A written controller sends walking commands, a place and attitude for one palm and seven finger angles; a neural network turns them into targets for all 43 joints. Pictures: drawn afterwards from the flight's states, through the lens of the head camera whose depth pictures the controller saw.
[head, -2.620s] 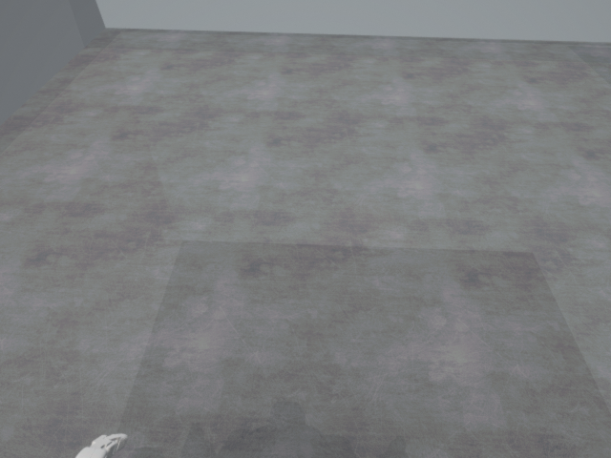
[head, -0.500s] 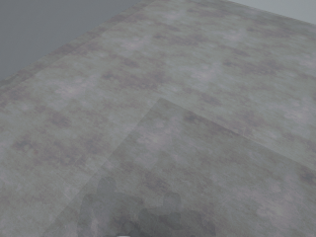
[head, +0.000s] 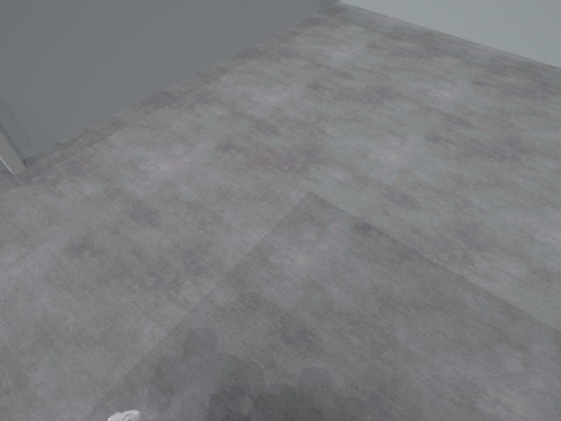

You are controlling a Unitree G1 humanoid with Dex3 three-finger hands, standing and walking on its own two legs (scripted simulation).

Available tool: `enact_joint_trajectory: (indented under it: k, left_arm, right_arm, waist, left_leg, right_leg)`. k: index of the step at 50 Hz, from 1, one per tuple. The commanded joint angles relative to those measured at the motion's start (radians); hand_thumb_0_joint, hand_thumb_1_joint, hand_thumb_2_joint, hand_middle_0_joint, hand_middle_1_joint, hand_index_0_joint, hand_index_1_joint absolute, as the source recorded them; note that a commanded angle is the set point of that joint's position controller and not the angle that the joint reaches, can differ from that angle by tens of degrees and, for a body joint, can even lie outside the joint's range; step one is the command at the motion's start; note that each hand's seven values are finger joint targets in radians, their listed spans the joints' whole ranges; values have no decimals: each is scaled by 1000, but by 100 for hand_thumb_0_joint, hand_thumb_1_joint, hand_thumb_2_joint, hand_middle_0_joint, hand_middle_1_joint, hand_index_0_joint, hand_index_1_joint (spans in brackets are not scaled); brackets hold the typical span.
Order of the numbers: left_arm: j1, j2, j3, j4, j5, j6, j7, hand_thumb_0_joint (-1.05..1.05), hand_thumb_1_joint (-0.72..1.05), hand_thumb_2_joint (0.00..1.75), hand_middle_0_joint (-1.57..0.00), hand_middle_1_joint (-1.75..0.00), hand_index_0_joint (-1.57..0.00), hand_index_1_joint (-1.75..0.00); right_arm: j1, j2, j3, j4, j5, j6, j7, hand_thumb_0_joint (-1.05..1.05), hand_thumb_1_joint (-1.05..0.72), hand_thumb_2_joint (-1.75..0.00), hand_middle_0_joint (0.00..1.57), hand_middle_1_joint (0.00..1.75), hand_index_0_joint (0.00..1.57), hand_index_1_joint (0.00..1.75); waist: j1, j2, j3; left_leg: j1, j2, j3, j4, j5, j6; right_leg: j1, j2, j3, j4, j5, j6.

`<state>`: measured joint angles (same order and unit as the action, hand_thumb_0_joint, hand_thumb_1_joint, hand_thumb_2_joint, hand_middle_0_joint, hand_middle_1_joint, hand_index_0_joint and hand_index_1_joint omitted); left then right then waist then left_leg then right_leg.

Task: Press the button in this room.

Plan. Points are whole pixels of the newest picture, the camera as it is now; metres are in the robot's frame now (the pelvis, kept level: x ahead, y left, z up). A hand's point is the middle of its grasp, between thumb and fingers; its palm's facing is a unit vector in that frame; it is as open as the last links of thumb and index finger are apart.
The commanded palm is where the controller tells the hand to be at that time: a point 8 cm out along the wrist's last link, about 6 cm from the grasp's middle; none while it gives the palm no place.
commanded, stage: turn or walk to find it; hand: left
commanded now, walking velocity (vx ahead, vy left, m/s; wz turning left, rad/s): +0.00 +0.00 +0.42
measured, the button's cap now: out of the picture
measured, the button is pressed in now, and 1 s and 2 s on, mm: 0 0 0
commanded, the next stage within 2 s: none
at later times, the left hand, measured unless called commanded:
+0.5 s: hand out of the picture -0.04 +0.16 -0.16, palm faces +0.28 -0.93 -0.24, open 7.3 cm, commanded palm none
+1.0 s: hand out of the picture -0.11 +0.23 -0.17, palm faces +0.45 -0.86 -0.24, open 7.3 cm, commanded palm none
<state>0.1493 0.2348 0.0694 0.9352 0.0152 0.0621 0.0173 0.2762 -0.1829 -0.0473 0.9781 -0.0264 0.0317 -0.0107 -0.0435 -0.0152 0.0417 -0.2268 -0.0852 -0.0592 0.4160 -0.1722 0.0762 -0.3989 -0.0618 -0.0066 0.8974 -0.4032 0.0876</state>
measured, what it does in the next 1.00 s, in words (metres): steps on the spot, turning left: right foot, then left foot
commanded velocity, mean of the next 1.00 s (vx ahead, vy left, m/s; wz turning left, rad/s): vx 0.00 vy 0.00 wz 0.42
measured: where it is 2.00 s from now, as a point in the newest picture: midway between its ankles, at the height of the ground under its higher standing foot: outside the picture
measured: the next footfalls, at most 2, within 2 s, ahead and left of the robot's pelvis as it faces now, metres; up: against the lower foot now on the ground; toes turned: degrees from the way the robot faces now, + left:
right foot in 0.14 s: +0.02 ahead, -0.13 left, +0.00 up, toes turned +2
left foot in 0.62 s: -0.06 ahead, +0.10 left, +0.00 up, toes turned +22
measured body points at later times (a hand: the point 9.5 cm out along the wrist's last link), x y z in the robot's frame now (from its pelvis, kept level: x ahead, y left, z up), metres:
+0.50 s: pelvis -0.04 -0.04 +0.00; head -0.02 -0.04 +0.45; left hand -0.05 +0.21 -0.14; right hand +0.06 -0.29 -0.16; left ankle -0.10 +0.11 -0.69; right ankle -0.02 -0.14 -0.74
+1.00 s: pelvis -0.09 +0.01 +0.00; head -0.08 +0.03 +0.45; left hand -0.14 +0.28 -0.15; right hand +0.07 -0.18 -0.14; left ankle -0.10 +0.09 -0.74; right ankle -0.04 -0.14 -0.68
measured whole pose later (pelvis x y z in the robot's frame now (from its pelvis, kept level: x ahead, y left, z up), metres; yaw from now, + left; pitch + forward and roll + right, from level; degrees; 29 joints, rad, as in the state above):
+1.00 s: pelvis -0.09 +0.01 +0.00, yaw +25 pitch -1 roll -1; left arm 0.19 0.24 0.07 0.96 0.02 0.06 0.01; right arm 0.21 -0.17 -0.04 0.95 -0.02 0.02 -0.01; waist -0.01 -0.02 0.05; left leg -0.22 -0.07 -0.02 0.42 -0.18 0.07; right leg -0.42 -0.08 -0.01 0.98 -0.40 0.09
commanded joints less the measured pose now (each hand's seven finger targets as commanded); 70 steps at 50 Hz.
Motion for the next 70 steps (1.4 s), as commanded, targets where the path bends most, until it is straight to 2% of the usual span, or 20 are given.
enact_joint_trajectory:
  k: [1, 5, 6, 7, 8, 11, 13, 24, 29, 30, 31, 32, 35, 39, 49, 58, 59, 61, 65, 70]
  left_arm:
    - [2, 55, 6, -90, -5, -28, 11, 0, 90, 90, -20, -30, -20, -30]
    - [104, 73, 10, -74, -10, -45, 20, 0, 90, 90, -20, -30, -20, -30]
    - [124, 125, 19, -73, -2, -55, 25, 0, 90, 90, -20, -30, -20, -30]
    - [123, 209, 35, -80, 11, -59, 31, 0, 90, 90, -20, -30, -20, -30]
    - [104, 207, 27, -97, 3, -53, 30, 0, 90, 90, -20, -30, -20, -30]
    - [-39, 119, 8, -122, -1, -58, 27, 0, 90, 90, -20, -30, -20, -30]
    - [-10, 101, 1, -114, -2, -67, 21, 0, 90, 90, -20, -30, -20, -30]
    - [169, 156, 24, -37, 20, -67, 21, 0, 90, 90, -20, -30, -20, -30]
    - [129, 178, 30, -23, 11, -55, 15, 0, 90, 90, -20, -30, -20, -30]
    - [134, 154, 26, -32, 2, -48, 13, 0, 90, 90, -20, -30, -20, -30]
    - [143, 89, 16, -62, -5, -41, 7, 0, 90, 90, -20, -30, -20, -30]
    - [84, 72, 1, -83, 5, -31, 10, 0, 90, 90, -20, -30, -20, -30]
    - [68, 99, 17, -47, 10, -16, 4, 0, 90, 90, -20, -30, -20, -30]
    - [110, 96, 17, -13, 7, -26, -5, 0, 90, 90, -20, -30, -20, -30]
    - [3, 80, 13, -67, 2, -23, 6, 0, 90, 90, -20, -30, -20, -30]
    - [106, 65, 10, -66, -9, -42, 17, 0, 90, 90, -20, -30, -20, -30]
    - [130, 101, 18, -61, -5, -50, 21, 0, 90, 90, -20, -30, -20, -30]
    - [121, 217, 35, -85, 10, -54, 28, 0, 90, 90, -20, -30, -20, -30]
    - [-51, 104, 5, -120, -1, -62, 24, 0, 90, 90, -20, -30, -20, -30]
    - [51, 100, 7, -85, 2, -74, 23, 0, 90, 90, -20, -30, -20, -30]
  right_arm:
    - [13, -209, -56, -66, -3, -13, -11, 0, -90, -90, 20, 30, 20, 30]
    - [-6, -192, -58, -71, 8, -10, -1, 0, -90, -90, 20, 30, 20, 30]
    - [12, -152, -54, -74, 16, -9, 5, 0, -90, -90, 20, 30, 20, 30]
    - [20, -97, -45, -99, 19, -10, 6, 0, -90, -90, 20, 30, 20, 30]
    - [0, -151, -61, -97, 1, -2, 1, 0, -90, -90, 20, 30, 20, 30]
    - [44, -135, -67, -38, -2, 31, 20, 0, -90, -90, 20, 30, 20, 30]
    - [63, -120, -61, -27, 0, 33, 25, 0, -90, -90, 20, 30, 20, 30]
    - [-130, -98, -33, -70, 14, 18, 22, 0, -90, -90, 20, 30, 20, 30]
    - [-46, -115, -30, -55, 20, 1, 18, 0, -90, -90, 20, 30, 20, 30]
    - [-10, -159, -38, -48, 17, -10, 19, 0, -90, -90, 20, 30, 20, 30]
    - [9, -262, -59, -54, 7, -20, 15, 0, -90, -90, 20, 30, 20, 30]
    - [42, -314, -71, -46, 9, -11, 8, 0, -90, -90, 20, 30, 20, 30]
    - [-82, -230, -47, -70, 4, -14, -10, 0, -90, -90, 20, 30, 20, 30]
    - [-81, -206, -36, -79, 14, -29, -14, 0, -90, -90, 20, 30, 20, 30]
    - [-5, -205, -50, -71, 4, -20, -11, 0, -90, -90, 20, 30, 20, 30]
    - [-35, -198, -58, -80, 5, -6, 1, 0, -90, -90, 20, 30, 20, 30]
    - [-38, -169, -58, -82, 12, -5, 6, 0, -90, -90, 20, 30, 20, 30]
    - [-34, -124, -55, -114, 7, -3, 6, 0, -90, -90, 20, 30, 20, 30]
    - [39, -130, -65, -33, -3, 34, 26, 0, -90, -90, 20, 30, 20, 30]
    - [11, -121, -58, -31, -1, 35, 26, 0, -90, -90, 20, 30, 20, 30]
  waist:
    - [14, 148, -65]
    - [64, 97, -118]
    - [65, -26, -135]
    - [71, -284, -104]
    - [75, -206, -73]
    - [-4, -105, 25]
    - [-1, -112, 38]
    - [94, -173, -24]
    - [37, -160, -85]
    - [13, -43, -118]
    - [3, 258, -120]
    - [-21, 295, -99]
    - [19, 223, -25]
    - [38, 136, -51]
    - [-1, 137, -39]
    - [58, 129, -103]
    - [72, 50, -111]
    - [84, -267, -73]
    - [-10, -107, 52]
    - [30, -137, 25]
  left_leg:
    - [37, 286, -372, -109, 192, 114]
    - [-95, 208, -330, -16, 130, 37]
    - [-218, 141, -243, 85, -26, -24]
    - [-404, -1, -47, 318, -295, -96]
    - [-356, 18, -33, 510, -384, -99]
    - [-306, 70, -15, 752, -213, -113]
    - [-319, 81, 13, 796, -155, -129]
    - [-229, 118, 99, 409, -307, -148]
    - [25, 96, 143, 73, -97, -117]
    - [156, 149, 85, -34, 31, -98]
    - [263, 400, -237, -92, 283, -3]
    - [191, 495, -305, -99, 464, 87]
    - [66, 376, -189, -122, 229, 78]
    - [133, 304, -118, -104, 383, 56]
    - [107, 311, -282, -123, 225, 105]
    - [-84, 222, -319, -44, 121, 44]
    - [-189, 176, -274, 20, 24, -3]
    - [-391, -2, -14, 444, -372, -103]
    - [-313, 80, -9, 772, -182, -117]
    - [-347, 114, 24, 770, -148, -152]
  right_leg:
    - [37, 33, 14, -151, -32, -25]
    - [307, 36, 7, -516, 182, -43]
    - [440, -89, 113, -611, 177, -78]
    - [484, -344, 385, -662, 179, -182]
    - [300, -418, 367, -660, 235, -246]
    - [129, -242, 157, -666, 150, -205]
    - [141, -202, 69, -648, 211, -183]
    - [317, -282, 31, -526, 553, -243]
    - [232, -259, -62, -385, 544, -160]
    - [133, -219, -116, -266, 418, -108]
    - [-118, -88, -172, -61, -18, -31]
    - [-153, -45, -97, 92, -241, -20]
    - [-159, -63, -8, 225, -71, -28]
    - [-149, -45, -14, 230, 39, -6]
    - [-98, -18, 7, 39, -24, 2]
    - [262, 39, -14, -441, 142, -43]
    - [384, -23, 40, -553, 180, -59]
    - [352, -415, 390, -677, 174, -228]
    - [108, -228, 110, -670, 147, -179]
    - [219, -233, 36, -636, 242, -192]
